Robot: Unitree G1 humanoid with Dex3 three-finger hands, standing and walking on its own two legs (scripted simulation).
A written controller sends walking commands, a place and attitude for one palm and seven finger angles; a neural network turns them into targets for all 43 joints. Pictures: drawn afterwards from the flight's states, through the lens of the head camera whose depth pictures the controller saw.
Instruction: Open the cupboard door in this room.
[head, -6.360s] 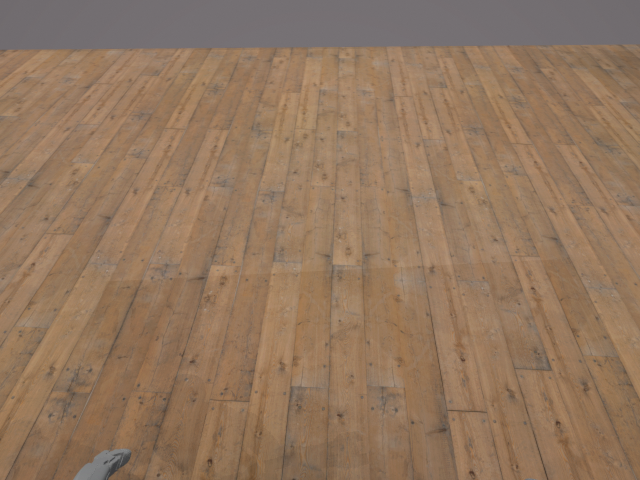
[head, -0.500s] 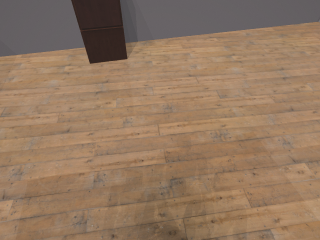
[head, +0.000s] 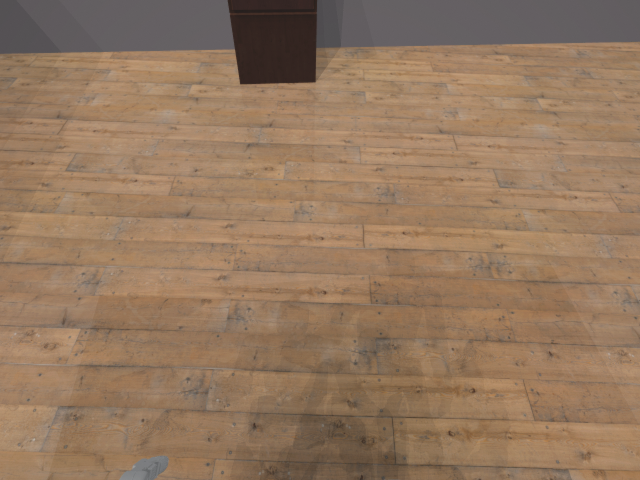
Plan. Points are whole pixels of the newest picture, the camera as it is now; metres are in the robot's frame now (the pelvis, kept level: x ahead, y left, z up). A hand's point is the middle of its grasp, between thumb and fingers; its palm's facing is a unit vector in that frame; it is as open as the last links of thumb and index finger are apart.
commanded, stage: turn or walk to find it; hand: left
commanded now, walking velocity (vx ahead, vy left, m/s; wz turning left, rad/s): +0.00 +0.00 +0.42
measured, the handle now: out of the picture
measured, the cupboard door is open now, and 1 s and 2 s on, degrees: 0 0 0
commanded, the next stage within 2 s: stand and wait in 0.36 s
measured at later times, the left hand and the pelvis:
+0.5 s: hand out of the picture -0.05 +0.15 -0.17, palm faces +0.25 -0.94 -0.23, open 7.4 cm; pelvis -0.02 -0.03 +0.00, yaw +14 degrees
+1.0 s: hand out of the picture -0.01 +0.21 -0.17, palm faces +0.34 -0.91 -0.25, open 7.4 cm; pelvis -0.02 +0.00 -0.01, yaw +19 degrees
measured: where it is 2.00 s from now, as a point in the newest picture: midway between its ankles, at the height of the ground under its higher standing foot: outside the picture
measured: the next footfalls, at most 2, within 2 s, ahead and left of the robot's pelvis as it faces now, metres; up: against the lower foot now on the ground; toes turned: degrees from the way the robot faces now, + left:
right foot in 0.14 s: +0.01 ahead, -0.15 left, +0.00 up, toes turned +3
left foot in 0.58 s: -0.04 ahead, +0.10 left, +0.00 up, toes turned +17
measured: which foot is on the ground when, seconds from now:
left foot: down 0.00-0.14, up 0.16-0.56, down 0.58-1.00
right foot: up 0.00-0.12, down 0.14-0.60, up 0.62-1.00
